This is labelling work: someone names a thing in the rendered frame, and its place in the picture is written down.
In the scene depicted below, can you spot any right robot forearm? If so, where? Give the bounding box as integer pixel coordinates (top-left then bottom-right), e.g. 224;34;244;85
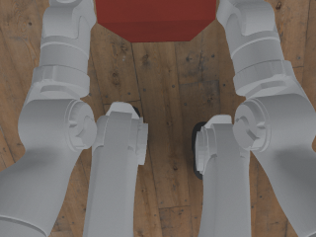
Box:
216;0;316;115

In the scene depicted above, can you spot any left robot upper arm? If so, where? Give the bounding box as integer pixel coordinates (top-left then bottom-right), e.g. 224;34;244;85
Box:
0;99;98;237

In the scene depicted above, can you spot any left robot forearm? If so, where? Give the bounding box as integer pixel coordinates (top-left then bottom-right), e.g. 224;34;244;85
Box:
18;0;97;139

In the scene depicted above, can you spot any right robot shin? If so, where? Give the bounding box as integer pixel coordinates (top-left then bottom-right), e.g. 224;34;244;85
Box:
199;115;250;173

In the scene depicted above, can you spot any right robot thigh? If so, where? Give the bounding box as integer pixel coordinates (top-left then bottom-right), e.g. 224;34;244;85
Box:
196;123;252;237

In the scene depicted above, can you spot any carton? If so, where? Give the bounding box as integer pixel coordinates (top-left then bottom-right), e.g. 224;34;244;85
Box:
95;0;216;43

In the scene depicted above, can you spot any right robot upper arm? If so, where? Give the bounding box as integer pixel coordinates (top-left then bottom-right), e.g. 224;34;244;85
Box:
232;93;316;237

